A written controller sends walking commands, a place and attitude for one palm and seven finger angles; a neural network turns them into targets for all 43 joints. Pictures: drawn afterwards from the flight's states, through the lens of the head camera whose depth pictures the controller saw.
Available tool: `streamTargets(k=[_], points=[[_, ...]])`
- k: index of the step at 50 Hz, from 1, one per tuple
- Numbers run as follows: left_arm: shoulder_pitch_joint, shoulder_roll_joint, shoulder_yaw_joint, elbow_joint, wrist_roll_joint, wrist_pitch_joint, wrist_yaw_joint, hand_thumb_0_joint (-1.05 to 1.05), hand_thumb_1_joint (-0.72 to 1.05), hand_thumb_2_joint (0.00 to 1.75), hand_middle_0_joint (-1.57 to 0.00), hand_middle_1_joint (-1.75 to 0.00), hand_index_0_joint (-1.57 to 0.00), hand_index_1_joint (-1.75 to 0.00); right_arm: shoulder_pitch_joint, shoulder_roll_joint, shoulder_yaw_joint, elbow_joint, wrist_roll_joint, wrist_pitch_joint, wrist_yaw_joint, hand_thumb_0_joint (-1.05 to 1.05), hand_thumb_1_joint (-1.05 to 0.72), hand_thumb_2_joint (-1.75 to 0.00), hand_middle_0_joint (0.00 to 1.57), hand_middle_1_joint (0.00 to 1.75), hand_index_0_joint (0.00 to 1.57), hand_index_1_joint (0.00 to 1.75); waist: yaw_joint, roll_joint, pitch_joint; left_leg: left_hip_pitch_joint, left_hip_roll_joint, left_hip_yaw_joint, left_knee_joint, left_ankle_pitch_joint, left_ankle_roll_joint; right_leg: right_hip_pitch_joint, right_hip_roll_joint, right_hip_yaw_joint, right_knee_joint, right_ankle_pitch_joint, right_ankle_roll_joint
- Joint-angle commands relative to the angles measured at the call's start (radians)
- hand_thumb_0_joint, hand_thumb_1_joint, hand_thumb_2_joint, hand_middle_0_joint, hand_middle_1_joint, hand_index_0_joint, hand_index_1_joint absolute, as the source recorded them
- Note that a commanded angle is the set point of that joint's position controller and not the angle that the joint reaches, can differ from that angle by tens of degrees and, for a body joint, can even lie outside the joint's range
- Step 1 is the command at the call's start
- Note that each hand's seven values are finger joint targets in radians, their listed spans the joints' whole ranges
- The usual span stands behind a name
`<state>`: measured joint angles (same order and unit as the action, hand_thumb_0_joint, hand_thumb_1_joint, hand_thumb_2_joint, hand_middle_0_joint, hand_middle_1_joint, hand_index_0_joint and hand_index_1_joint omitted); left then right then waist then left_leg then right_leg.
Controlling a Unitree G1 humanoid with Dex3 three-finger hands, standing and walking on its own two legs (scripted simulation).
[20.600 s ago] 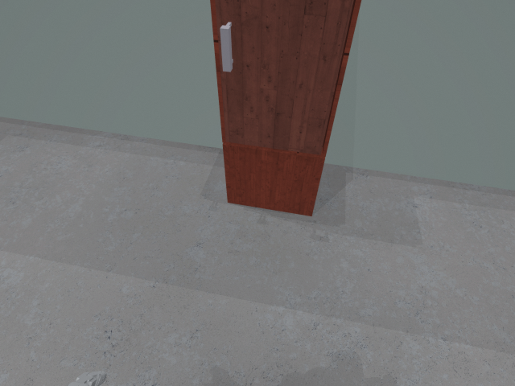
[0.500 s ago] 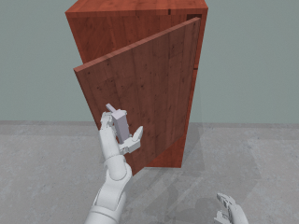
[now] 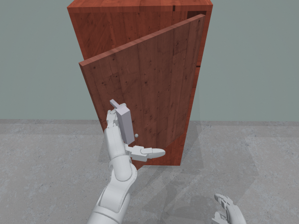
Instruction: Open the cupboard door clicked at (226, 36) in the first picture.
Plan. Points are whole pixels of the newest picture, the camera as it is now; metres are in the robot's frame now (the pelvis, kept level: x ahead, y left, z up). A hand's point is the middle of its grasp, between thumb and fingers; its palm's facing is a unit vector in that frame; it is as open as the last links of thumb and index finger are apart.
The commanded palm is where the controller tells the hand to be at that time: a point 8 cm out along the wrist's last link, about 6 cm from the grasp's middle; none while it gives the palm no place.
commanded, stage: slide the hand sideways off the handle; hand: left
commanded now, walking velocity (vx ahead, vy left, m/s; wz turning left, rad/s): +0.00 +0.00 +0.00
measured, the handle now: (121, 121) +0.37 +0.10 +0.09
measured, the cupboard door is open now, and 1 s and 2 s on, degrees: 43 45 45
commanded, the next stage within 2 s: draw the hand back to the body in 1.30 s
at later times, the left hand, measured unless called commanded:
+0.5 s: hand (134, 146) +0.29 +0.06 +0.09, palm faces -0.06 -1.00 +0.02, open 16.2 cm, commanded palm +0.26 +0.12 +0.09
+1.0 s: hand (109, 165) +0.24 +0.11 +0.09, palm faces +0.01 -1.00 -0.02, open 16.2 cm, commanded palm +0.21 +0.17 +0.09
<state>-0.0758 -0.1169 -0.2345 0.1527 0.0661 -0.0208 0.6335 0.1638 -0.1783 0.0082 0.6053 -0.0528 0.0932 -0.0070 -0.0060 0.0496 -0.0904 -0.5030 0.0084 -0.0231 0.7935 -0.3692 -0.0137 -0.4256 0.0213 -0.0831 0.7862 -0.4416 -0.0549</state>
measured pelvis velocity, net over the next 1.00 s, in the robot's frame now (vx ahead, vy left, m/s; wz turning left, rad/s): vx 0.01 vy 0.00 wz -0.02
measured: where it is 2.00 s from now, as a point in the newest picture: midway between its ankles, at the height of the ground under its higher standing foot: outside the picture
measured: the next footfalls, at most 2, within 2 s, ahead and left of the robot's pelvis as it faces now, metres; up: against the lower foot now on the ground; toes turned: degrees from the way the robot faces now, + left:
none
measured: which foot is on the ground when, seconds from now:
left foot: down 0.00-1.00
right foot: down 0.00-1.00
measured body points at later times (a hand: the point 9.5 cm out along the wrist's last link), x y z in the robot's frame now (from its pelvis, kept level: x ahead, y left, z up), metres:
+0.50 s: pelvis -0.02 +0.01 +0.00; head -0.02 +0.00 +0.45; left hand +0.29 +0.11 +0.09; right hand +0.14 -0.21 -0.09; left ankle +0.02 +0.13 -0.71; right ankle -0.02 -0.08 -0.71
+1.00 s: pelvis +0.01 +0.00 +0.00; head +0.01 -0.01 +0.45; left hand +0.23 +0.16 +0.09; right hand +0.19 -0.21 -0.07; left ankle +0.02 +0.13 -0.71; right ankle -0.02 -0.08 -0.71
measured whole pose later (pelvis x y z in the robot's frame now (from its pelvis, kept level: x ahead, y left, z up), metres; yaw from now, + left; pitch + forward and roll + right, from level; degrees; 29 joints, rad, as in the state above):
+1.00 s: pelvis +0.01 +0.00 +0.00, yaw -1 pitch +4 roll +0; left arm 0.35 0.10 -0.09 -0.16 -0.11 -0.17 0.03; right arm 0.22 -0.21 0.04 0.49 0.01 -0.03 -0.02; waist 0.01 0.04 -0.08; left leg -0.46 0.01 0.00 0.76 -0.37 -0.01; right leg -0.39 0.03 -0.06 0.76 -0.44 -0.05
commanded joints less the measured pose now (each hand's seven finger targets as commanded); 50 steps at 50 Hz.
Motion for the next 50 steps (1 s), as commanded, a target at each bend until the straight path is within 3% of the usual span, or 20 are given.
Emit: streamTargets(k=[1,5,6,7,8,10,11,12,14,16,18,20,23,28,32,34,38,40,42,50], points=[[-0.315,-0.078,0.049,-0.191,0.009,-0.052,0.03,0.0,-0.5,0.3,-0.15,-0.3,-0.15,-0.3,-0.14,-0.082,-0.025,-0.151,-0.002,-0.044,-0.014,0.0,-0.9,-0.9,0.2,0.3,0.2,0.3,0.008,-0.131,-0.196,0.122,-0.024,0.002,-0.07,0.184,0.027,0.019,-0.031,0.052,-0.162,0.267,0.031],[-0.371,-0.091,0.042,-0.156,0.018,-0.043,0.041,0.0,-0.5,0.3,-0.15,-0.3,-0.15,-0.3,-0.139,-0.081,-0.023,-0.136,-0.003,-0.048,-0.014,0.0,-0.9,-0.9,0.2,0.3,0.2,0.3,-0.004,-0.126,-0.172,0.119,-0.021,-0.004,-0.069,0.171,0.026,-0.013,-0.026,0.043,-0.16,0.221,0.025],[-0.308,-0.012,-0.17,-0.156,0.107,-0.094,-0.18,0.0,-0.5,0.3,-0.15,-0.3,-0.15,-0.3,-0.048,-0.118,-0.024,-0.114,0.002,-0.031,-0.005,0.0,-0.9,-0.9,0.2,0.3,0.2,0.3,-0.084,-0.2,-0.128,0.151,-0.023,-0.005,-0.086,0.209,0.041,-0.039,-0.023,0.066,-0.138,0.319,0.029],[-0.353,0.062,-0.09,-0.215,0.061,-0.15,-0.297,0.0,-0.5,0.3,-0.15,-0.3,-0.15,-0.3,-0.041,-0.112,-0.03,-0.155,0.015,-0.033,-0.014,0.0,-0.9,-0.9,0.2,0.3,0.2,0.3,-0.051,-0.16,-0.194,0.159,-0.025,0.002,-0.082,0.23,0.05,-0.004,-0.025,0.067,-0.128,0.372,0.027],[-0.39,0.123,-0.06,-0.239,0.046,-0.191,-0.367,0.0,-0.5,0.3,-0.15,-0.3,-0.15,-0.3,-0.04,-0.116,-0.029,-0.161,0.017,-0.037,-0.027,0.0,-0.9,-0.9,0.2,0.3,0.2,0.3,-0.039,-0.137,-0.256,0.175,-0.031,0.006,-0.077,0.244,0.054,0.036,-0.03,0.083,-0.118,0.42,0.027],[-0.381,0.105,-0.097,-0.25,0.004,-0.23,-0.493,0.0,-0.5,0.3,-0.15,-0.3,-0.15,-0.3,-0.03,-0.112,-0.022,-0.175,0.031,-0.052,-0.034,0.0,-0.9,-0.9,0.2,0.3,0.2,0.3,-0.047,-0.049,-0.274,0.217,-0.03,0.005,-0.076,0.247,0.053,0.03,-0.03,0.079,-0.116,0.415,0.021],[-0.372,0.086,-0.108,-0.226,-0.035,-0.24,-0.551,0.0,-0.5,0.3,-0.15,-0.3,-0.15,-0.3,-0.035,-0.108,-0.014,-0.183,0.042,-0.065,-0.037,0.0,-0.9,-0.9,0.2,0.3,0.2,0.3,-0.053,-0.055,-0.24,0.22,-0.028,0.0,-0.082,0.218,0.052,0.008,-0.023,0.067,-0.126,0.371,0.021],[-0.361,0.078,-0.08,-0.202,-0.093,-0.235,-0.58,0.0,-0.5,0.3,-0.15,-0.3,-0.15,-0.3,-0.048,-0.105,-0.006,-0.193,0.052,-0.078,-0.042,0.0,-0.9,-0.9,0.2,0.3,0.2,0.3,-0.04,-0.037,-0.217,0.21,-0.03,-0.004,-0.092,0.172,0.048,0.004,-0.017,0.064,-0.145,0.314,0.021],[-0.369,0.069,-0.022,-0.17,-0.184,-0.206,-0.589,0.0,-0.5,0.3,-0.15,-0.3,-0.15,-0.3,-0.077,-0.108,0.006,-0.198,0.068,-0.102,-0.052,0.0,-0.9,-0.9,0.2,0.3,0.2,0.3,-0.034,-0.058,-0.144,0.185,-0.027,-0.014,-0.12,0.074,0.039,-0.023,-0.006,0.052,-0.189,0.178,0.026],[-0.36,0.078,0.035,-0.139,-0.227,-0.182,-0.557,0.0,-0.5,0.3,-0.15,-0.3,-0.15,-0.3,-0.089,-0.113,0.011,-0.196,0.073,-0.122,-0.054,0.0,-0.9,-0.9,0.2,0.3,0.2,0.3,-0.02,-0.118,-0.097,0.159,-0.028,-0.021,-0.146,0.015,0.034,-0.025,-0.006,0.052,-0.219,0.084,0.03],[-0.301,0.093,0.067,-0.151,-0.213,-0.178,-0.513,0.0,-0.5,0.3,-0.15,-0.3,-0.15,-0.3,-0.086,-0.118,0.007,-0.2,0.068,-0.134,-0.045,0.0,-0.9,-0.9,0.2,0.3,0.2,0.3,0.004,-0.138,-0.117,0.16,-0.026,-0.017,-0.158,0.033,0.033,-0.008,-0.006,0.048,-0.215,0.086,0.031],[-0.23,0.116,0.083,-0.171,-0.168,-0.19,-0.475,0.0,-0.5,0.3,-0.15,-0.3,-0.15,-0.3,-0.069,-0.119,-0.001,-0.205,0.058,-0.142,-0.029,0.0,-0.9,-0.9,0.2,0.3,0.2,0.3,0.024,-0.136,-0.149,0.171,-0.021,-0.011,-0.16,0.086,0.033,0.011,-0.005,0.04,-0.188,0.138,0.028],[-0.145,0.119,0.065,-0.231,-0.112,-0.216,-0.452,0.0,-0.5,0.3,-0.15,-0.3,-0.15,-0.3,-0.051,-0.115,-0.007,-0.222,0.051,-0.146,-0.003,0.0,-0.9,-0.9,0.2,0.3,0.2,0.3,0.026,-0.093,-0.162,0.181,-0.015,0.0,-0.151,0.139,0.032,0.012,-0.004,0.034,-0.155,0.205,0.022],[-0.042,0.166,0.086,-0.322,-0.091,-0.226,-0.454,0.0,-0.5,0.3,-0.15,-0.3,-0.15,-0.3,-0.053,-0.115,-0.009,-0.25,0.049,-0.139,0.006,0.0,-0.9,-0.9,0.2,0.3,0.2,0.3,0.029,-0.083,-0.142,0.164,-0.013,0.019,-0.146,0.137,0.036,0.031,-0.005,0.051,-0.162,0.224,0.022],[0.036,0.183,0.091,-0.401,-0.105,-0.214,-0.476,0.0,-0.5,0.3,-0.15,-0.3,-0.15,-0.3,-0.055,-0.116,-0.006,-0.268,0.053,-0.138,0.0,0.0,-0.9,-0.9,0.2,0.3,0.2,0.3,0.022,-0.082,-0.121,0.158,-0.015,0.022,-0.143,0.132,0.039,0.034,-0.005,0.056,-0.169,0.235,0.028],[0.023,0.198,0.099,-0.421,-0.117,-0.209,-0.492,0.0,-0.5,0.3,-0.15,-0.3,-0.15,-0.3,-0.057,-0.118,-0.003,-0.264,0.055,-0.139,-0.009,0.0,-0.9,-0.9,0.2,0.3,0.2,0.3,0.005,-0.095,-0.095,0.155,-0.017,0.02,-0.138,0.114,0.04,0.018,-0.004,0.061,-0.182,0.216,0.032],[0.131,0.227,0.151,-0.465,-0.152,-0.212,-0.526,0.0,-0.5,0.3,-0.15,-0.3,-0.15,-0.3,-0.053,-0.116,-0.002,-0.263,0.056,-0.154,-0.019,0.0,-0.9,-0.9,0.2,0.3,0.2,0.3,0.024,-0.08,-0.121,0.161,-0.023,0.02,-0.131,0.151,0.039,0.049,-0.005,0.063,-0.173,0.273,0.033],[0.17,0.221,0.147,-0.484,-0.163,-0.208,-0.546,0.0,-0.5,0.3,-0.15,-0.3,-0.15,-0.3,-0.051,-0.116,-0.002,-0.265,0.058,-0.16,-0.02,0.0,-0.9,-0.9,0.2,0.3,0.2,0.3,0.024,-0.083,-0.129,0.165,-0.024,0.018,-0.128,0.175,0.038,0.061,-0.004,0.057,-0.163,0.308,0.033],[0.224,0.257,0.196,-0.495,-0.177,-0.21,-0.559,0.0,-0.5,0.3,-0.15,-0.3,-0.15,-0.3,-0.045,-0.118,-0.005,-0.264,0.059,-0.166,-0.022,0.0,-0.9,-0.9,0.2,0.3,0.2,0.3,0.029,-0.101,-0.128,0.155,-0.023,0.019,-0.125,0.185,0.036,0.067,-0.005,0.059,-0.158,0.337,0.037],[0.378,0.3,0.237,-0.576,-0.19,-0.229,-0.616,0.0,-0.5,0.3,-0.15,-0.3,-0.15,-0.3,-0.03,-0.12,-0.009,-0.277,0.059,-0.182,-0.025,0.0,-0.9,-0.9,0.2,0.3,0.2,0.3,0.026,-0.077,-0.111,0.129,-0.028,0.02,-0.098,0.215,0.037,0.069,-0.011,0.069,-0.139,0.421,0.046]])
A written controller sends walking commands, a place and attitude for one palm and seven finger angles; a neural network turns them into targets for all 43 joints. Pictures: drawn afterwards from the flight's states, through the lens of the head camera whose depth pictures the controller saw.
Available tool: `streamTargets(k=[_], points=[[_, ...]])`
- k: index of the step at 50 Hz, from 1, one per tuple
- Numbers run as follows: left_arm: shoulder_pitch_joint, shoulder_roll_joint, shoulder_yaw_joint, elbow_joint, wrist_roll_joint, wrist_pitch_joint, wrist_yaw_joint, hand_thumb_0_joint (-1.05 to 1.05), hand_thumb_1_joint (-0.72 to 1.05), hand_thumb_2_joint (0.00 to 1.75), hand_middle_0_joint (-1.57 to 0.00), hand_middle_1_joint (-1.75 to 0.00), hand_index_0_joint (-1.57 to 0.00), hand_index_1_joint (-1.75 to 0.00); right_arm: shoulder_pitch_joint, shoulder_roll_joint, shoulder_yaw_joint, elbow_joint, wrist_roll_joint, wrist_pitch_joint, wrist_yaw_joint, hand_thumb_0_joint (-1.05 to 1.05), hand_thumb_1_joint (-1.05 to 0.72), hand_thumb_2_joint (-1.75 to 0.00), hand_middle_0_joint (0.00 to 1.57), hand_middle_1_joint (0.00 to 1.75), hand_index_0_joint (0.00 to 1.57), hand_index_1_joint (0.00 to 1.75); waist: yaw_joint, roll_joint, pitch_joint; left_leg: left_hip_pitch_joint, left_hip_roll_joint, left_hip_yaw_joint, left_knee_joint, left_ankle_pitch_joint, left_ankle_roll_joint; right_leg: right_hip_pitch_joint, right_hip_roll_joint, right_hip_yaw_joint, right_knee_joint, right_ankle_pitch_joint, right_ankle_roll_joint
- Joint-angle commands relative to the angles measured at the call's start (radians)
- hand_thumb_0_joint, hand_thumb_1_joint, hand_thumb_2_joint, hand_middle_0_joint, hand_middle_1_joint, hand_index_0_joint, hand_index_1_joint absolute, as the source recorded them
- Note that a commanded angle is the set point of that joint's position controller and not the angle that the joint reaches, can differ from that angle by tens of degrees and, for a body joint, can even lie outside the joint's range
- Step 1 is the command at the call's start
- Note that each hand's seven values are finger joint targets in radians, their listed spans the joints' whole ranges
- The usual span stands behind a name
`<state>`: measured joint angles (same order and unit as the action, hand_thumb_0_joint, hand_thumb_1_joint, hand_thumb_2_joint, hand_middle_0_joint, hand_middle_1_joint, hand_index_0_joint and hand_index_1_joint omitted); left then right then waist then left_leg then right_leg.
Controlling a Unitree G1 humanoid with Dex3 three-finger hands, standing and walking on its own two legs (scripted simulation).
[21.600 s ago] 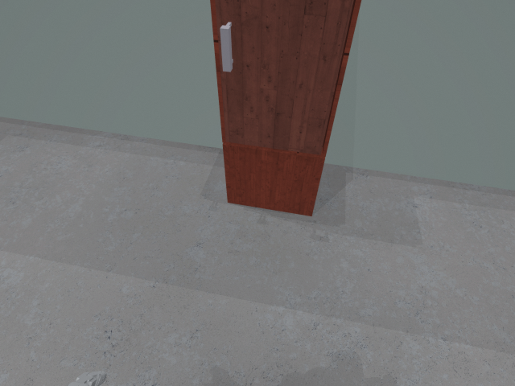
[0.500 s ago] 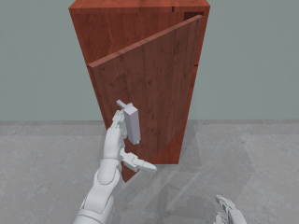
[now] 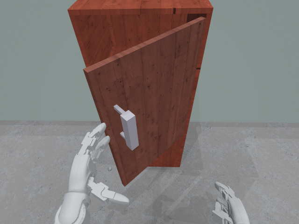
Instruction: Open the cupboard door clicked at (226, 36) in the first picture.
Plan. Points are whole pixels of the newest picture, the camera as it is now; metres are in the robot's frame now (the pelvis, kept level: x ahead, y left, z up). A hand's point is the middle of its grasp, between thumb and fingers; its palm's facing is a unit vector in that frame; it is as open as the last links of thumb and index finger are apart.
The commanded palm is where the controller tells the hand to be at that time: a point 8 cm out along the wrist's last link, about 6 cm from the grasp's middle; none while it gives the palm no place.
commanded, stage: slide the hand sideways off the handle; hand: left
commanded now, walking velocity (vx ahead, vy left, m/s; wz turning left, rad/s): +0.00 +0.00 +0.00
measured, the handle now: (125, 127) +0.35 +0.09 +0.09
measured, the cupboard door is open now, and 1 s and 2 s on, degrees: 45 45 45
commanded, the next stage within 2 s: draw the hand back to the body in 0.30 s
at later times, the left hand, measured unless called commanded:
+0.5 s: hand (91, 179) +0.20 +0.15 +0.09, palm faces +0.02 -1.00 -0.04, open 16.3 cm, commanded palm +0.17 +0.21 +0.10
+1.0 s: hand (52, 176) +0.19 +0.21 +0.13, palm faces +0.17 -0.96 -0.22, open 15.8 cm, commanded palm +0.15 +0.26 +0.14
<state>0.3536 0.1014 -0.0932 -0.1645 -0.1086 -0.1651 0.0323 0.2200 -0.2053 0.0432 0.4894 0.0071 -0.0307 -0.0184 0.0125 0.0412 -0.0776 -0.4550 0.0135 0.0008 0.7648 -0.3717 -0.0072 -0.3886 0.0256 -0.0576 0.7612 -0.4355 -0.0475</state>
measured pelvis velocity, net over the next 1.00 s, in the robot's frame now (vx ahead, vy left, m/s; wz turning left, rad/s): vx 0.00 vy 0.02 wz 0.02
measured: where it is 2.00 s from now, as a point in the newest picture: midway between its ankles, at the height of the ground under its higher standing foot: outside the picture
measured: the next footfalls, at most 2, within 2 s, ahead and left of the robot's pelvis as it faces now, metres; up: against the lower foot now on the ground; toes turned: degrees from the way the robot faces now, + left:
none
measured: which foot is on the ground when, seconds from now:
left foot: down 0.00-1.00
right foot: down 0.00-1.00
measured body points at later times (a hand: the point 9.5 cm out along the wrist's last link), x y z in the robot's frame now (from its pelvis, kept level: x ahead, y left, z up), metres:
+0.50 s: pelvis -0.01 +0.00 -0.01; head +0.00 -0.01 +0.44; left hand +0.19 +0.20 +0.09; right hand +0.17 -0.22 -0.08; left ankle +0.01 +0.13 -0.71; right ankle -0.02 -0.09 -0.71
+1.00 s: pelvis +0.00 +0.02 +0.01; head -0.02 +0.01 +0.46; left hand +0.17 +0.26 +0.14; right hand +0.20 -0.19 -0.05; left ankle +0.01 +0.13 -0.71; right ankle -0.02 -0.09 -0.71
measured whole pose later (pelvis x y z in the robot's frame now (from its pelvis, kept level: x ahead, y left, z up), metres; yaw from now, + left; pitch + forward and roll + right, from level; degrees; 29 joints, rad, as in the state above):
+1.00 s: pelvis +0.00 +0.02 +0.01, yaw +1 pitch +1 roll -1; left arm 0.51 0.27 0.13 -0.42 -0.14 -0.05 -0.03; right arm 0.24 -0.22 0.06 0.52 0.03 -0.16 -0.09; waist 0.05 0.06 -0.07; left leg -0.39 0.00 -0.02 0.73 -0.36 0.02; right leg -0.29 0.02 -0.07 0.68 -0.40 -0.02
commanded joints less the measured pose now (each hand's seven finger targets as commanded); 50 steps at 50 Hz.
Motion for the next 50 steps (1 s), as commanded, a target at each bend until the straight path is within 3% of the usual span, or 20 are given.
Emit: streamTargets(k=[1,7,10,11,12,14,19,20,22,25,31,35,38,40,45,46,48,50], points=[[-0.05,0.062,0.07,-0.273,-0.017,-0.09,-0.027,0.0,-0.5,0.3,-0.15,-0.3,-0.15,-0.3,-0.087,-0.093,-0.043,-0.168,-0.001,-0.064,-0.014,0.0,-0.9,-0.9,0.2,0.3,0.2,0.3,-0.003,-0.066,-0.122,0.085,-0.033,-0.004,-0.063,0.222,0.033,0.019,-0.018,0.043,-0.109,0.431,0.044],[0.012,0.109,0.119,-0.301,-0.064,-0.127,-0.11,0.0,-0.5,0.3,-0.15,-0.3,-0.15,-0.3,-0.066,-0.106,-0.048,-0.157,0.007,-0.099,-0.029,0.0,-0.9,-0.9,0.2,0.3,0.2,0.3,-0.014,-0.079,-0.124,0.051,-0.038,-0.016,-0.031,0.206,0.033,0.008,-0.027,0.061,-0.103,0.462,0.059],[0.049,0.128,0.142,-0.283,-0.082,-0.133,-0.14,0.0,-0.5,0.3,-0.15,-0.3,-0.15,-0.3,-0.058,-0.112,-0.05,-0.153,0.011,-0.115,-0.034,0.0,-0.9,-0.9,0.2,0.3,0.2,0.3,-0.014,-0.08,-0.112,0.03,-0.039,-0.022,-0.022,0.188,0.031,-0.003,-0.028,0.065,-0.106,0.417,0.058],[0.051,0.115,0.13,-0.291,-0.087,-0.133,-0.149,0.0,-0.5,0.3,-0.15,-0.3,-0.15,-0.3,-0.069,-0.111,-0.049,-0.158,0.012,-0.121,-0.035,0.0,-0.9,-0.9,0.2,0.3,0.2,0.3,-0.012,-0.056,-0.109,0.028,-0.04,-0.02,-0.021,0.175,0.032,-0.018,-0.029,0.065,-0.107,0.391,0.058],[0.045,0.137,0.154,-0.284,-0.092,-0.133,-0.149,0.0,-0.5,0.3,-0.15,-0.3,-0.15,-0.3,-0.063,-0.114,-0.051,-0.156,0.014,-0.125,-0.039,0.0,-0.9,-0.9,0.2,0.3,0.2,0.3,-0.013,-0.058,-0.098,0.021,-0.039,-0.022,-0.021,0.158,0.03,-0.032,-0.027,0.064,-0.11,0.357,0.056],[0.005,0.117,0.125,-0.314,-0.093,-0.138,-0.151,0.0,-0.5,0.3,-0.15,-0.3,-0.15,-0.3,-0.068,-0.114,-0.05,-0.161,0.014,-0.139,-0.04,0.0,-0.9,-0.9,0.2,0.3,0.2,0.3,-0.019,-0.055,-0.107,0.025,-0.041,-0.027,-0.019,0.151,0.032,-0.044,-0.026,0.06,-0.106,0.321,0.053],[0.017,0.124,0.142,-0.297,-0.098,-0.142,-0.137,0.0,-0.5,0.3,-0.15,-0.3,-0.15,-0.3,-0.065,-0.114,-0.05,-0.158,0.015,-0.16,-0.045,0.0,-0.9,-0.9,0.2,0.3,0.2,0.3,-0.011,-0.08,-0.111,0.004,-0.04,-0.031,-0.012,0.124,0.031,-0.055,-0.027,0.068,-0.11,0.26,0.053],[0.012,0.151,0.165,-0.285,-0.095,-0.139,-0.131,0.0,-0.5,0.3,-0.15,-0.3,-0.15,-0.3,-0.064,-0.119,-0.051,-0.154,0.015,-0.161,-0.045,0.0,-0.9,-0.9,0.2,0.3,0.2,0.3,-0.011,-0.094,-0.106,-0.009,-0.039,-0.032,-0.008,0.113,0.031,-0.055,-0.027,0.076,-0.118,0.23,0.053],[-0.009,0.171,0.184,-0.325,-0.091,-0.14,-0.124,0.0,-0.5,0.3,-0.15,-0.3,-0.15,-0.3,-0.069,-0.116,-0.051,-0.154,0.017,-0.166,-0.046,0.0,-0.9,-0.9,0.2,0.3,0.2,0.3,0.002,-0.045,-0.129,0.014,-0.038,-0.03,-0.02,0.124,0.031,-0.044,-0.024,0.068,-0.11,0.227,0.044],[0.063,0.202,0.224,-0.344,-0.095,-0.113,-0.121,0.0,-0.5,0.3,-0.15,-0.3,-0.15,-0.3,-0.071,-0.113,-0.047,-0.159,0.02,-0.168,-0.046,0.0,-0.9,-0.9,0.2,0.3,0.2,0.3,0.024,-0.021,-0.152,0.031,-0.037,-0.028,-0.035,0.155,0.033,-0.006,-0.02,0.056,-0.106,0.266,0.039],[0.031,0.173,0.205,-0.356,-0.13,-0.043,-0.146,0.0,-0.5,0.3,-0.15,-0.3,-0.15,-0.3,-0.084,-0.12,-0.035,-0.163,0.033,-0.181,-0.055,0.0,-0.9,-0.9,0.2,0.3,0.2,0.3,0.003,-0.037,-0.058,0.04,-0.032,-0.034,-0.064,0.12,0.033,-0.04,-0.01,0.038,-0.144,0.212,0.043],[0.061,0.205,0.241,-0.395,-0.142,-0.008,-0.163,0.0,-0.5,0.3,-0.15,-0.3,-0.15,-0.3,-0.074,-0.126,-0.036,-0.163,0.032,-0.194,-0.062,0.0,-0.9,-0.9,0.2,0.3,0.2,0.3,0.017,-0.057,-0.102,0.075,-0.03,-0.04,-0.077,0.158,0.035,-0.005,-0.006,0.023,-0.142,0.253,0.04],[0.069,0.217,0.267,-0.427,-0.151,0.009,-0.175,0.0,-0.5,0.3,-0.15,-0.3,-0.15,-0.3,-0.076,-0.122,-0.032,-0.159,0.033,-0.2,-0.063,0.0,-0.9,-0.9,0.2,0.3,0.2,0.3,0.027,-0.013,-0.095,0.093,-0.031,-0.039,-0.09,0.174,0.032,-0.002,-0.004,0.011,-0.139,0.273,0.038],[0.05,0.237,0.289,-0.43,-0.153,0.019,-0.176,0.0,-0.5,0.3,-0.15,-0.3,-0.15,-0.3,-0.076,-0.123,-0.03,-0.149,0.033,-0.202,-0.066,0.0,-0.9,-0.9,0.2,0.3,0.2,0.3,0.024,-0.018,-0.082,0.1,-0.029,-0.044,-0.095,0.183,0.032,0.003,-0.001,0.007,-0.144,0.274,0.035],[0.053,0.25,0.316,-0.478,-0.169,0.037,-0.193,0.0,-0.32,0.37,-0.16,-0.3,-0.16,-0.3,-0.08,-0.125,-0.026,-0.144,0.037,-0.214,-0.067,0.0,-0.9,-0.9,0.2,0.3,0.2,0.3,0.032,0.029,-0.098,0.141,-0.026,-0.05,-0.113,0.219,0.027,0.026,0.003,-0.008,-0.145,0.302,0.028],[0.027,0.374,0.318,-0.547,-0.027,0.031,-0.072,0.0,-0.29,0.39,-0.16,-0.3,-0.16,-0.3,-0.097,-0.116,-0.024,-0.139,0.02,-0.196,-0.085,0.0,-0.9,-0.9,0.2,0.3,0.2,0.3,0.048,0.039,-0.054,0.15,-0.023,-0.038,-0.153,0.207,0.032,0.045,-0.026,0.052,-0.224,0.284,0.023],[0.124,0.271,0.276,-0.488,-0.005,0.054,0.003,0.0,-0.22,0.42,-0.16,-0.3,-0.16,-0.3,-0.082,-0.103,-0.018,-0.129,0.01,-0.183,-0.09,0.0,-0.9,-0.9,0.2,0.3,0.2,0.3,0.028,-0.007,-0.006,0.169,-0.021,-0.041,-0.176,0.193,0.029,0.039,-0.03,0.034,-0.25,0.254,0.026],[0.129,0.279,0.279,-0.47,0.02,0.063,0.035,0.0,-0.15,0.45,-0.16,-0.3,-0.16,-0.3,-0.096,-0.108,-0.019,-0.112,0.008,-0.166,-0.088,0.0,-0.9,-0.9,0.2,0.3,0.2,0.3,0.028,-0.03,0.011,0.192,-0.014,-0.042,-0.199,0.202,0.033,0.064,-0.025,0.029,-0.278,0.251,0.027]])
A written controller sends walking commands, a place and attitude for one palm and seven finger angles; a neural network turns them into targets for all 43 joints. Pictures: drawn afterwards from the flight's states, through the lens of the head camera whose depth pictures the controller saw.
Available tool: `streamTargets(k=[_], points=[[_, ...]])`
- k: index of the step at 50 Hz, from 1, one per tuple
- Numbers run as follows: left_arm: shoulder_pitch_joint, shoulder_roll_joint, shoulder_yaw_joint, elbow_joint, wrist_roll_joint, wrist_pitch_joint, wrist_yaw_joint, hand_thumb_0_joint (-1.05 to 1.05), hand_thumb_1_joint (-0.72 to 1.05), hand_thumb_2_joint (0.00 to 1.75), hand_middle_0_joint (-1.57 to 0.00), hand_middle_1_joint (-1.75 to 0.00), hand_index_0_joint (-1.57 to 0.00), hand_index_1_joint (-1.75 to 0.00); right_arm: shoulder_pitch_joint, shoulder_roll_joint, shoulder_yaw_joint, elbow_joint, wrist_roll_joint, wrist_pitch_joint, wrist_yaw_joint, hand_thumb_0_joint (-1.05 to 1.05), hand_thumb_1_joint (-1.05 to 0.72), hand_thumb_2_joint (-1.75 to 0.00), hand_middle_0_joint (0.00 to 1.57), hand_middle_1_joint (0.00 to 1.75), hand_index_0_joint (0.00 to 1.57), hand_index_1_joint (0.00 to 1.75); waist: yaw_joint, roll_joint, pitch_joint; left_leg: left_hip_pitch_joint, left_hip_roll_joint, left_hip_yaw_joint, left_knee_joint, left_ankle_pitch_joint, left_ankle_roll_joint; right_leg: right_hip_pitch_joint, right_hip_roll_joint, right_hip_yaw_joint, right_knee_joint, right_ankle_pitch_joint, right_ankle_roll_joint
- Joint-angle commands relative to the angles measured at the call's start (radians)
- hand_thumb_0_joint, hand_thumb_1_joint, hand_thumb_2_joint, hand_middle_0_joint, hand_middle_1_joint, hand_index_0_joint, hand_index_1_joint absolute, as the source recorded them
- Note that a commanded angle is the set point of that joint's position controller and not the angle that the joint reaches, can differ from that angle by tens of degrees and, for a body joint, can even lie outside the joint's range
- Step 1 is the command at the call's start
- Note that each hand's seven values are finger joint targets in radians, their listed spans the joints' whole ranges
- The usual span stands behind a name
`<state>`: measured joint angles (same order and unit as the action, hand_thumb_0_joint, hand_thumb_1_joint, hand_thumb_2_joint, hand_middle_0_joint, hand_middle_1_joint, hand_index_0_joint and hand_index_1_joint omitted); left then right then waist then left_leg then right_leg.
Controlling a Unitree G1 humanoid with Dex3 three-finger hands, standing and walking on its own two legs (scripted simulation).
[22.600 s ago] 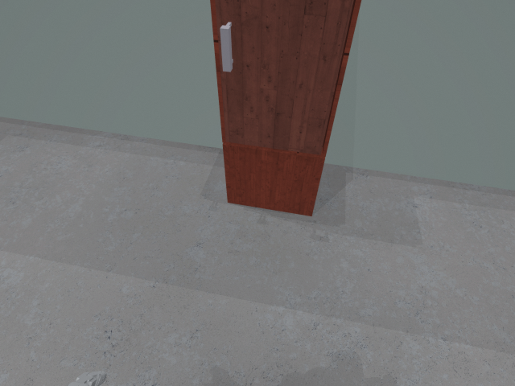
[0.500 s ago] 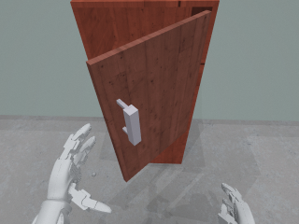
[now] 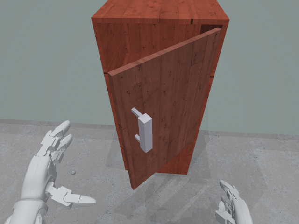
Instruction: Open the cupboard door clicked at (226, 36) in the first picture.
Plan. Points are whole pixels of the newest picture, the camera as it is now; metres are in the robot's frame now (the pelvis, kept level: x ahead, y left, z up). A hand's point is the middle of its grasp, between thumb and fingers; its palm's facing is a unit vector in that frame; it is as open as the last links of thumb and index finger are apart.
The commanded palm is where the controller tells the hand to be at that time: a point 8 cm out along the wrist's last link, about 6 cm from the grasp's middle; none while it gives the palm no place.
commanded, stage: draw the hand back to the body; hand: left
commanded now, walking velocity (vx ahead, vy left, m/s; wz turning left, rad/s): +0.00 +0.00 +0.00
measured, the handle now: (140, 129) +0.35 +0.07 +0.08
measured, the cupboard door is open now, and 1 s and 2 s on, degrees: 45 45 45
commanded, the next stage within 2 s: step back with the hand held close in 0.98 s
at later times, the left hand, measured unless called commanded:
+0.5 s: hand (40, 152) +0.21 +0.25 +0.17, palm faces +0.39 -0.84 -0.39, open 10.3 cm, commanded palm +0.16 +0.29 +0.18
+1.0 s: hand (39, 150) +0.21 +0.24 +0.18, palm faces +0.43 -0.81 -0.40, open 7.5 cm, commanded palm +0.16 +0.28 +0.19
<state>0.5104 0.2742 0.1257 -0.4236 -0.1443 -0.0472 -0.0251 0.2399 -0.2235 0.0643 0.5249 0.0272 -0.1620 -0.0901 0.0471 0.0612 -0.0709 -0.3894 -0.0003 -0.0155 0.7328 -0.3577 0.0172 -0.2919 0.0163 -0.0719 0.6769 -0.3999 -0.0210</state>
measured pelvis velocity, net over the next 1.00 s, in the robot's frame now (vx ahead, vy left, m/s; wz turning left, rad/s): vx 0.01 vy -0.01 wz -0.02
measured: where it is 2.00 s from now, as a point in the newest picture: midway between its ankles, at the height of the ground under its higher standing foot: outside the picture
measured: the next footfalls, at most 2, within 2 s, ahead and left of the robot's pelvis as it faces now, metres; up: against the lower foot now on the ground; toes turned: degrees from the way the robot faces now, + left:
none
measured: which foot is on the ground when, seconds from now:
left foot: down 0.00-1.00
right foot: down 0.00-1.00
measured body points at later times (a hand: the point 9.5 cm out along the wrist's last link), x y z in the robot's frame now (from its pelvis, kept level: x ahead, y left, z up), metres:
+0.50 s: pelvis +0.01 +0.01 +0.02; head -0.01 -0.01 +0.47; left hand +0.18 +0.29 +0.19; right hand +0.19 -0.21 -0.06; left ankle +0.02 +0.11 -0.72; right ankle -0.02 -0.11 -0.72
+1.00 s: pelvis +0.01 -0.01 +0.03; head -0.01 -0.03 +0.48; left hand +0.18 +0.28 +0.20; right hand +0.20 -0.23 -0.06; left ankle +0.02 +0.11 -0.72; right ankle -0.02 -0.11 -0.72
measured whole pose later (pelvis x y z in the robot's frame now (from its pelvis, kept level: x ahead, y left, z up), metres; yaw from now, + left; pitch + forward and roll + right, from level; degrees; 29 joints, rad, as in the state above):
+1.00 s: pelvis +0.01 -0.01 +0.03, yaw -1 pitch -4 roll +0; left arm 0.47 0.33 0.32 -0.37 -0.06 -0.09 0.11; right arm 0.19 -0.22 0.02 0.65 0.00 -0.09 -0.08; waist 0.07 0.07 0.02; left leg -0.11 0.01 0.01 0.41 -0.23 0.00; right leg -0.02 0.03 -0.04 0.36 -0.26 -0.03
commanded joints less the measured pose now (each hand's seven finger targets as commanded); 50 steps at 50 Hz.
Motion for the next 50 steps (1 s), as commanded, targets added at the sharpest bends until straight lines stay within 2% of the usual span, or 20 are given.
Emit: streamTargets(k=[1,4,5,9,10,12,16,18,21,24,25,26,30,32,33,35,40,43,48,50], points=[[-0.048,0.114,0.063,-0.219,0.063,-0.057,0.104,0.0,-0.12,0.47,-0.16,-0.3,-0.16,-0.3,-0.124,-0.091,-0.04,-0.146,-0.013,-0.028,-0.018,0.0,-0.9,-0.9,0.2,0.3,0.2,0.3,-0.011,-0.041,0.012,0.141,0.003,-0.022,-0.185,0.171,0.008,-0.029,-0.018,0.045,-0.205,0.196,0.004],[-0.093,0.142,0.092,-0.221,0.084,-0.07,0.136,0.0,-0.01,0.51,-0.17,-0.3,-0.17,-0.3,-0.139,-0.091,-0.038,-0.128,-0.021,-0.024,-0.021,0.0,-0.9,-0.9,0.2,0.3,0.2,0.3,-0.01,-0.017,0.023,0.176,0.004,-0.024,-0.233,0.15,0.006,0.002,-0.018,0.04,-0.24,0.163,0.001],[-0.096,0.164,0.116,-0.217,0.088,-0.073,0.145,0.0,0.02,0.52,-0.17,-0.3,-0.17,-0.3,-0.146,-0.096,-0.04,-0.119,-0.023,-0.024,-0.023,0.0,-0.9,-0.9,0.2,0.3,0.2,0.3,-0.004,-0.014,0.011,0.189,0.004,-0.023,-0.244,0.159,0.007,0.028,-0.019,0.042,-0.253,0.168,-0.002],[-0.094,0.169,0.142,-0.223,0.095,-0.084,0.16,0.0,0.17,0.58,-0.17,-0.3,-0.17,-0.3,-0.159,-0.09,-0.041,-0.102,-0.027,-0.019,-0.023,0.0,-0.9,-0.9,0.2,0.3,0.2,0.3,0.003,0.001,-0.019,0.244,0.006,-0.02,-0.288,0.223,0.004,0.09,-0.019,0.036,-0.268,0.223,-0.002],[-0.09,0.184,0.159,-0.209,0.097,-0.085,0.163,0.0,0.2,0.6,-0.18,-0.3,-0.18,-0.3,-0.165,-0.093,-0.041,-0.095,-0.028,-0.019,-0.023,0.0,-0.9,-0.9,0.2,0.3,0.2,0.3,0.007,-0.014,-0.013,0.246,0.01,-0.023,-0.297,0.234,0.003,0.105,-0.017,0.035,-0.278,0.229,-0.003],[-0.092,0.177,0.162,-0.217,0.097,-0.089,0.164,0.0,0.27,0.63,-0.18,-0.3,-0.18,-0.3,-0.167,-0.092,-0.043,-0.088,-0.028,-0.017,-0.018,0.0,-0.9,-0.9,0.2,0.3,0.2,0.3,0.006,0.016,-0.004,0.259,0.011,-0.021,-0.317,0.251,0.0,0.119,-0.017,0.033,-0.285,0.243,-0.002],[-0.081,0.179,0.183,-0.196,0.099,-0.095,0.164,0.0,0.41,0.69,-0.18,-0.3,-0.18,-0.3,-0.172,-0.097,-0.05,-0.073,-0.028,-0.014,-0.01,0.0,-0.9,-0.9,0.2,0.3,0.2,0.3,0.01,-0.002,0.013,0.279,0.018,-0.023,-0.347,0.296,-0.005,0.147,-0.013,0.031,-0.303,0.272,-0.003],[-0.089,0.193,0.205,-0.207,0.099,-0.098,0.163,0.0,0.48,0.72,-0.19,-0.3,-0.19,-0.3,-0.171,-0.099,-0.054,-0.067,-0.029,-0.012,-0.006,0.0,-0.9,-0.9,0.2,0.3,0.2,0.3,0.011,0.01,0.007,0.296,0.02,-0.021,-0.352,0.333,-0.007,0.159,-0.011,0.031,-0.309,0.297,-0.003],[-0.078,0.213,0.25,-0.175,0.093,-0.098,0.163,0.0,0.58,0.76,-0.19,-0.3,-0.19,-0.3,-0.177,-0.098,-0.061,-0.062,-0.029,-0.002,-0.004,0.0,-0.9,-0.9,0.2,0.3,0.2,0.3,0.018,-0.028,0.026,0.292,0.019,-0.008,-0.361,0.337,-0.003,0.174,-0.011,0.033,-0.324,0.318,-0.001],[-0.108,0.234,0.287,-0.187,0.09,-0.104,0.161,0.0,0.69,0.81,-0.19,-0.3,-0.19,-0.3,-0.177,-0.098,-0.064,-0.057,-0.028,0.006,-0.001,0.0,-0.9,-0.9,0.2,0.3,0.2,0.3,0.02,-0.011,0.017,0.3,0.019,-0.01,-0.369,0.344,-0.007,0.189,-0.009,0.033,-0.332,0.32,-0.002],[-0.111,0.246,0.301,-0.17,0.089,-0.102,0.162,0.0,0.73,0.82,-0.19,-0.3,-0.19,-0.3,-0.187,-0.1,-0.065,-0.053,-0.028,0.007,-0.002,0.0,-0.9,-0.9,0.2,0.3,0.2,0.3,0.022,0.008,0.035,0.303,0.018,-0.004,-0.367,0.34,-0.005,0.183,-0.009,0.038,-0.345,0.322,-0.003],[-0.116,0.238,0.299,-0.172,0.087,-0.104,0.161,0.0,0.76,0.84,-0.19,-0.3,-0.19,-0.3,-0.185,-0.095,-0.066,-0.052,-0.026,0.009,-0.002,0.0,-0.9,-0.9,0.2,0.3,0.2,0.3,0.018,0.011,0.035,0.307,0.017,-0.001,-0.371,0.334,-0.005,0.184,-0.012,0.038,-0.346,0.321,-0.001],[-0.139,0.27,0.343,-0.178,0.083,-0.11,0.163,0.0,0.9,0.9,-0.2,-0.3,-0.2,-0.3,-0.185,-0.101,-0.071,-0.044,-0.027,0.01,-0.002,0.0,-0.9,-0.9,0.2,0.3,0.2,0.3,0.023,0.018,0.019,0.318,0.015,0.001,-0.367,0.361,-0.003,0.202,-0.01,0.041,-0.356,0.35,-0.002],[-0.112,0.221,0.301,-0.149,0.08,-0.104,0.156,0.0,0.9,0.9,-0.2,-0.3,-0.2,-0.3,-0.183,-0.1,-0.074,-0.044,-0.027,0.012,0.001,0.0,-0.9,-0.9,0.2,0.3,0.2,0.3,0.017,-0.005,0.025,0.328,0.015,0.008,-0.365,0.374,0.001,0.193,-0.011,0.039,-0.355,0.366,0.004],[-0.123,0.215,0.289,-0.155,0.081,-0.102,0.154,0.0,0.9,0.9,-0.2,-0.3,-0.2,-0.3,-0.185,-0.103,-0.075,-0.044,-0.027,0.014,0.003,0.0,-0.9,-0.9,0.2,0.3,0.2,0.3,0.014,0.009,0.027,0.333,0.014,0.009,-0.366,0.367,0.002,0.188,-0.013,0.042,-0.359,0.361,0.005],[-0.122,0.208,0.278,-0.131,0.081,-0.1,0.152,0.0,0.9,0.9,-0.2,-0.3,-0.2,-0.3,-0.186,-0.107,-0.079,-0.041,-0.027,0.016,0.003,0.0,-0.9,-0.9,0.2,0.3,0.2,0.3,0.012,-0.02,0.04,0.331,0.015,0.011,-0.367,0.357,0.005,0.184,-0.012,0.041,-0.37,0.357,0.006],[-0.155,0.263,0.318,-0.169,0.085,-0.108,0.159,0.0,0.9,0.9,-0.2,-0.3,-0.2,-0.3,-0.193,-0.107,-0.08,-0.039,-0.03,0.014,-0.002,0.0,-0.9,-0.9,0.2,0.3,0.2,0.3,0.02,-0.008,0.011,0.34,0.008,0.012,-0.367,0.35,0.008,0.202,-0.014,0.048,-0.374,0.358,0.005],[-0.136,0.261,0.323,-0.186,0.082,-0.113,0.16,0.0,0.9,0.9,-0.2,-0.3,-0.2,-0.3,-0.193,-0.098,-0.079,-0.04,-0.029,0.009,-0.004,0.0,-0.9,-0.9,0.2,0.3,0.2,0.3,0.023,-0.002,-0.007,0.35,0.006,0.016,-0.359,0.377,0.01,0.211,-0.017,0.051,-0.368,0.394,0.006],[-0.116,0.245,0.316,-0.15,0.078,-0.106,0.155,0.0,0.9,0.9,-0.2,-0.3,-0.2,-0.3,-0.195,-0.094,-0.079,-0.034,-0.027,0.014,-0.003,0.0,-0.9,-0.9,0.2,0.3,0.2,0.3,0.021,0.015,0.034,0.343,0.006,0.026,-0.359,0.359,0.009,0.19,-0.018,0.056,-0.382,0.387,0.009],[-0.128,0.245,0.313,-0.136,0.077,-0.106,0.153,0.0,0.9,0.9,-0.2,-0.3,-0.2,-0.3,-0.199,-0.097,-0.08,-0.033,-0.027,0.014,-0.003,0.0,-0.9,-0.9,0.2,0.3,0.2,0.3,0.019,-0.011,0.054,0.34,0.007,0.026,-0.361,0.349,0.011,0.183,-0.016,0.055,-0.393,0.375,0.01]])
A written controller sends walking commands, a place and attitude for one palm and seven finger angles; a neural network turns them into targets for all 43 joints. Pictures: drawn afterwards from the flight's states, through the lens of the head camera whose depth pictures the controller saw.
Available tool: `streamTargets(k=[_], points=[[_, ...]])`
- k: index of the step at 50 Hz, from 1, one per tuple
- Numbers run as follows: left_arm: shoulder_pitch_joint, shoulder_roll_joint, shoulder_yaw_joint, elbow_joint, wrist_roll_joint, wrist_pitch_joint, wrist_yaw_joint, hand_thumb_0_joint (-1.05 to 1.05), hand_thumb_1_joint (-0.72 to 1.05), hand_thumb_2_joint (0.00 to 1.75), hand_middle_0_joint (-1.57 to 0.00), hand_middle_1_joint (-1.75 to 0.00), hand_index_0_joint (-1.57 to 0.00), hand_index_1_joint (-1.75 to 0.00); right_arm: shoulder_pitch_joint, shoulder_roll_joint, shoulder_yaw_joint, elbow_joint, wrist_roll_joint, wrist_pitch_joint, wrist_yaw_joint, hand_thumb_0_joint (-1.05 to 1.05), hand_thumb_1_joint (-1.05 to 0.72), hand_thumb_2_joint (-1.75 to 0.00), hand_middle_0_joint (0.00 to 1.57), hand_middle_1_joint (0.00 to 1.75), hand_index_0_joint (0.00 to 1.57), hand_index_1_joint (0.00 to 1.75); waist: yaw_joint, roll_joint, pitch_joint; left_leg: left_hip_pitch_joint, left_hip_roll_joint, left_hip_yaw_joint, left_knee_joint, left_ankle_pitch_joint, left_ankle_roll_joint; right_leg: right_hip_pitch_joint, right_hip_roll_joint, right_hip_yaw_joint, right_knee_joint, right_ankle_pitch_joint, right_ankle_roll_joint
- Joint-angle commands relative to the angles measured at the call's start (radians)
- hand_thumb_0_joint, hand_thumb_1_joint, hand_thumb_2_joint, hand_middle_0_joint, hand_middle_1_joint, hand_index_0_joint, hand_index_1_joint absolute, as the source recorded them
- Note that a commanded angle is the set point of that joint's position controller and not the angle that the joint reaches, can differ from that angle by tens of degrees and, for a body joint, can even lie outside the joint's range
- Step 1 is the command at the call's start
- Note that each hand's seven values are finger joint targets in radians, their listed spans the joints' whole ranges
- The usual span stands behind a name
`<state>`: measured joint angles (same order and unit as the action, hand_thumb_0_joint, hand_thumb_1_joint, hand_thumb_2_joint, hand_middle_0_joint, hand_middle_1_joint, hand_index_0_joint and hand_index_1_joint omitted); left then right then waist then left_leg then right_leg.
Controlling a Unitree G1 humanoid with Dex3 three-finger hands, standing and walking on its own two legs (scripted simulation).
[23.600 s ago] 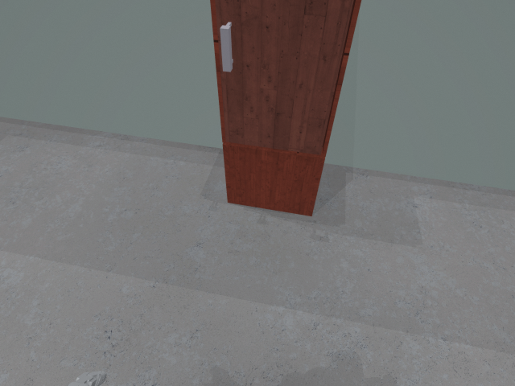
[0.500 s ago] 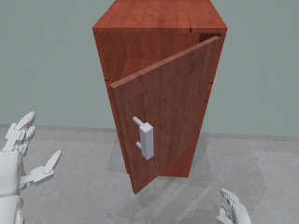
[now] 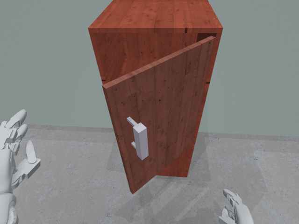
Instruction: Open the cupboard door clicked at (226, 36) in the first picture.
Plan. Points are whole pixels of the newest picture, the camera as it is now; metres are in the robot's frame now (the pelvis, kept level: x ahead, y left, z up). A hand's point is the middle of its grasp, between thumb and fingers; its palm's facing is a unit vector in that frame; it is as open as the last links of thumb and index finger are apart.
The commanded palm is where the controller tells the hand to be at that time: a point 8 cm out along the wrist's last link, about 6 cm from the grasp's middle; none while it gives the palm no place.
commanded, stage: step back with the hand held close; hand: left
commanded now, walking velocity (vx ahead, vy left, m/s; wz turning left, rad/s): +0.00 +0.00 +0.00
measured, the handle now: (136, 137) +0.34 +0.09 +0.06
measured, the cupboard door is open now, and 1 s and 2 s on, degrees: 45 45 45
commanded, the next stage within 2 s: stop stepping back and stand still in 1.10 s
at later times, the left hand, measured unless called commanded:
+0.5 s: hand (25, 176) +0.16 +0.27 +0.14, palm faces +0.34 -0.80 -0.50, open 7.4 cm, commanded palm +0.10 +0.32 +0.17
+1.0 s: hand out of the picture +0.03 +0.32 +0.15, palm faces +0.53 -0.74 -0.41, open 7.4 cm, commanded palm -0.03 +0.36 +0.17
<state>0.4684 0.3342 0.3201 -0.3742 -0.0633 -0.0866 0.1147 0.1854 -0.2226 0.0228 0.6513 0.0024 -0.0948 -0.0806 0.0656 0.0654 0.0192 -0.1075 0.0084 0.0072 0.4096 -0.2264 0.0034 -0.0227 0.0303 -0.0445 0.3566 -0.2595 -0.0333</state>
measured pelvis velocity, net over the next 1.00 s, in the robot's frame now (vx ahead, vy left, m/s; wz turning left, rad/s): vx -0.15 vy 0.04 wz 0.10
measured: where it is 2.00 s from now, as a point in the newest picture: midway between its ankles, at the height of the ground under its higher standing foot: outside the picture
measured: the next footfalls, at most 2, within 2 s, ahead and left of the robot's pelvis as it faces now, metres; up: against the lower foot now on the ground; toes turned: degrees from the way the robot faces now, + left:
right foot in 1.36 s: -0.36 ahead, -0.08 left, +0.00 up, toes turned -3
left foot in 1.52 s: -0.14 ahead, +0.11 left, +0.00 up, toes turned +0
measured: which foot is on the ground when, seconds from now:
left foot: down 0.00-1.00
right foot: down 0.00-0.98, up 1.00-1.00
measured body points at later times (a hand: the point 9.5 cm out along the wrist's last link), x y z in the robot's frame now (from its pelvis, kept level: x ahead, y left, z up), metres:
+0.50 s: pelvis -0.04 +0.02 +0.00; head -0.02 +0.02 +0.44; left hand +0.13 +0.31 +0.17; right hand +0.14 -0.23 -0.08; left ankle +0.00 +0.12 -0.74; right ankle -0.04 -0.09 -0.74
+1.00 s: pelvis -0.15 +0.04 -0.03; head -0.14 +0.07 +0.42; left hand -0.01 +0.36 +0.17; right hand +0.04 -0.18 -0.10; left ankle -0.07 +0.13 -0.75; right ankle -0.04 -0.09 -0.74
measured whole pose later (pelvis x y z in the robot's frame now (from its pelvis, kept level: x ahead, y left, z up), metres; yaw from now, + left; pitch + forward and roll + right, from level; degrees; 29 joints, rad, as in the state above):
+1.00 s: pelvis -0.15 +0.04 -0.03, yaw +5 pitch -2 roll -3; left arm 0.53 0.39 0.41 -0.57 -0.02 -0.21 0.17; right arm 0.22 -0.22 0.00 0.62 0.00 -0.06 -0.08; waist 0.02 -0.01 0.04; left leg -0.43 -0.01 0.00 0.68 -0.24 0.03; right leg -0.41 0.02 0.00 0.62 -0.22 0.02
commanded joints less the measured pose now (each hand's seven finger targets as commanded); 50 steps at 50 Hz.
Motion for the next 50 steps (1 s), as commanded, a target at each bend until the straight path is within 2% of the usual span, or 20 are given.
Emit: streamTargets(k=[1,4,5,6,7,9,15,18,22,26,30,37,40,42,44,46,47,48,49,50], points=[[-0.082,0.173,0.111,-0.171,-0.007,-0.064,0.011,0.0,0.9,0.9,-0.2,-0.3,-0.2,-0.3,-0.143,-0.097,-0.039,-0.159,-0.002,-0.05,-0.013,0.0,-0.9,-0.9,0.2,0.3,0.2,0.3,-0.002,-0.042,-0.029,0.057,0.0,0.002,-0.038,0.214,0.027,-0.092,-0.031,0.029,-0.073,0.234,0.026],[-0.096,0.184,0.118,-0.19,-0.006,-0.072,0.01,0.0,0.9,0.9,-0.2,-0.3,-0.2,-0.3,-0.143,-0.099,-0.042,-0.161,-0.003,-0.05,-0.012,0.0,-0.9,-0.9,0.2,0.3,0.2,0.3,0.001,-0.031,-0.059,0.067,-0.003,0.004,-0.036,0.215,0.03,-0.081,-0.032,0.033,-0.071,0.235,0.026],[-0.164,0.224,0.136,-0.279,-0.004,-0.083,0.015,0.0,0.9,0.9,-0.2,-0.3,-0.2,-0.3,-0.151,-0.102,-0.041,-0.169,0.0,-0.057,-0.013,0.0,-0.9,-0.9,0.2,0.3,0.2,0.3,0.004,0.011,-0.093,0.078,-0.006,0.002,-0.032,0.223,0.027,-0.064,-0.035,0.038,-0.069,0.245,0.024],[-0.18,0.336,0.254,-0.289,-0.001,-0.113,0.02,0.0,0.9,0.9,-0.2,-0.3,-0.2,-0.3,-0.128,-0.128,-0.046,-0.194,0.007,-0.035,-0.012,0.0,-0.9,-0.9,0.2,0.3,0.2,0.3,-0.041,-0.022,-0.011,0.019,0.017,-0.028,0.018,0.215,0.045,-0.178,-0.083,0.095,-0.109,0.312,0.032],[-0.075,0.255,0.196,-0.212,0.001,-0.111,0.008,0.0,0.9,0.9,-0.2,-0.3,-0.2,-0.3,-0.129,-0.112,-0.047,-0.181,0.001,-0.015,-0.01,0.0,-0.9,-0.9,0.2,0.3,0.2,0.3,-0.043,-0.064,-0.036,0.01,0.018,-0.035,0.042,0.219,0.042,-0.165,-0.106,0.087,-0.092,0.349,0.032],[-0.022,0.223,0.16,-0.212,0.008,-0.1,0.003,0.0,0.9,0.9,-0.2,-0.3,-0.2,-0.3,-0.128,-0.114,-0.052,-0.2,0.003,0.008,-0.004,0.0,-0.9,-0.9,0.2,0.3,0.2,0.3,-0.046,-0.088,-0.053,0.006,0.02,-0.021,0.061,0.249,0.038,-0.171,-0.116,0.083,-0.072,0.415,0.04],[0.069,0.248,0.191,-0.265,0.004,-0.1,0.016,0.0,0.9,0.9,-0.2,-0.3,-0.2,-0.3,-0.118,-0.118,-0.07,-0.229,0.013,0.053,-0.01,0.0,-0.9,-0.9,0.2,0.3,0.2,0.3,-0.05,-0.03,-0.177,0.009,0.044,-0.014,0.071,0.42,0.031,-0.117,-0.114,0.055,0.013,0.52,0.045],[0.082,0.265,0.206,-0.298,0.0,-0.096,0.024,0.0,0.9,0.9,-0.2,-0.3,-0.2,-0.3,-0.113,-0.115,-0.074,-0.251,0.019,0.068,-0.012,0.0,-0.9,-0.9,0.2,0.3,0.2,0.3,-0.053,-0.083,-0.194,-0.015,0.054,-0.016,0.08,0.406,0.027,-0.125,-0.113,0.063,0.034,0.512,0.046],[0.091,0.28,0.22,-0.336,0.001,-0.104,0.038,0.0,0.9,0.9,-0.2,-0.3,-0.2,-0.3,-0.108,-0.116,-0.077,-0.261,0.021,0.069,-0.019,0.0,-0.9,-0.9,0.2,0.3,0.2,0.3,-0.054,-0.047,-0.184,-0.064,0.061,-0.036,0.066,0.358,0.027,-0.14,-0.107,0.069,0.05,0.424,0.041],[0.099,0.276,0.22,-0.367,0.007,-0.121,0.045,0.0,0.9,0.9,-0.2,-0.3,-0.2,-0.3,-0.105,-0.124,-0.074,-0.265,0.016,0.055,-0.021,0.0,-0.9,-0.9,0.2,0.3,0.2,0.3,-0.052,0.051,-0.147,-0.161,0.087,-0.086,-0.007,0.208,0.036,-0.143,-0.073,0.062,0.072,0.214,0.041],[0.108,0.269,0.243,-0.345,0.022,-0.143,0.049,0.0,0.9,0.9,-0.2,-0.3,-0.2,-0.3,-0.104,-0.14,-0.074,-0.271,0.008,0.033,-0.02,0.0,-0.9,-0.9,0.2,0.3,0.2,0.3,-0.049,0.091,-0.095,-0.403,0.123,-0.152,-0.125,-0.167,0.066,-0.042,-0.034,0.062,0.149,0.059,0.041],[0.053,0.242,0.245,-0.329,0.054,-0.168,0.047,0.0,0.9,0.9,-0.2,-0.3,-0.2,-0.3,-0.079,-0.143,-0.08,-0.267,0.003,-0.011,-0.012,0.0,-0.9,-0.9,0.2,0.3,0.2,0.3,-0.052,0.089,-0.059,-0.666,0.164,-0.204,-0.18,-0.488,0.103,0.067,0.009,0.064,0.288,-0.044,0.041],[0.058,0.275,0.262,-0.372,0.049,-0.18,0.047,0.0,0.9,0.9,-0.2,-0.3,-0.2,-0.3,-0.063,-0.135,-0.088,-0.259,0.0,-0.024,-0.007,0.0,-0.9,-0.9,0.2,0.3,0.2,0.3,-0.062,-0.03,-0.078,-0.488,0.075,-0.119,0.006,-0.4,0.061,-0.144,-0.061,0.181,0.096,-0.167,0.0],[0.056,0.272,0.239,-0.398,0.037,-0.187,0.057,0.0,0.9,0.9,-0.2,-0.3,-0.2,-0.3,-0.038,-0.116,-0.086,-0.224,-0.001,-0.027,-0.001,0.0,-0.9,-0.9,0.2,0.3,0.2,0.3,-0.075,-0.159,-0.082,-0.211,-0.009,-0.042,0.315,-0.215,0.006,-0.475,-0.213,0.344,-0.083,-0.264,-0.078],[0.022,0.259,0.215,-0.381,0.037,-0.181,0.068,0.0,0.9,0.9,-0.2,-0.3,-0.2,-0.3,-0.031,-0.1,-0.081,-0.186,-0.007,-0.016,0.005,0.0,-0.9,-0.9,0.2,0.3,0.2,0.3,-0.081,-0.246,-0.078,-0.099,-0.017,-0.021,0.528,-0.201,-0.006,-0.631,-0.303,0.359,-0.138,-0.284,-0.111],[-0.022,0.263,0.213,-0.372,0.041,-0.172,0.076,0.0,0.9,0.9,-0.2,-0.3,-0.2,-0.3,-0.035,-0.095,-0.072,-0.178,-0.01,-0.013,-0.002,0.0,-0.9,-0.9,0.2,0.3,0.2,0.3,-0.091,-0.213,-0.046,-0.083,0.009,-0.036,0.387,-0.179,0.002,-0.626,-0.265,0.271,-0.081,-0.164,-0.075],[-0.046,0.264,0.21,-0.373,0.037,-0.168,0.075,0.0,0.9,0.9,-0.2,-0.3,-0.2,-0.3,-0.045,-0.096,-0.063,-0.181,-0.008,-0.014,-0.007,0.0,-0.9,-0.9,0.2,0.3,0.2,0.3,-0.095,-0.151,-0.019,-0.103,0.013,-0.035,0.197,-0.152,0.005,-0.59,-0.197,0.208,-0.006,-0.147,-0.029],[-0.065,0.266,0.214,-0.391,0.033,-0.176,0.073,0.0,0.9,0.9,-0.2,-0.3,-0.2,-0.3,-0.068,-0.122,-0.065,-0.191,-0.005,-0.022,-0.017,0.0,-0.9,-0.9,0.2,0.3,0.2,0.3,-0.086,0.021,0.017,-0.22,0.08,-0.143,-0.012,-0.22,0.035,-0.527,-0.095,0.152,0.135,-0.161,0.015],[-0.084,0.262,0.227,-0.416,0.042,-0.19,0.078,0.0,0.9,0.9,-0.2,-0.3,-0.2,-0.3,-0.087,-0.147,-0.065,-0.205,-0.007,-0.037,-0.025,0.0,-0.9,-0.9,0.2,0.3,0.2,0.3,-0.071,0.257,0.019,-0.422,0.24,-0.333,-0.178,-0.275,0.093,-0.368,0.005,0.068,0.393,-0.14,0.052],[-0.119,0.292,0.255,-0.402,0.057,-0.195,0.086,0.0,0.9,0.9,-0.2,-0.3,-0.2,-0.3,-0.081,-0.12,-0.072,-0.192,-0.022,-0.055,-0.033,0.0,-0.9,-0.9,0.2,0.3,0.2,0.3,-0.074,0.297,0.003,-0.527,0.349,-0.457,-0.256,-0.268,0.155,-0.29,0.041,0.078,0.664,-0.189,0.056]])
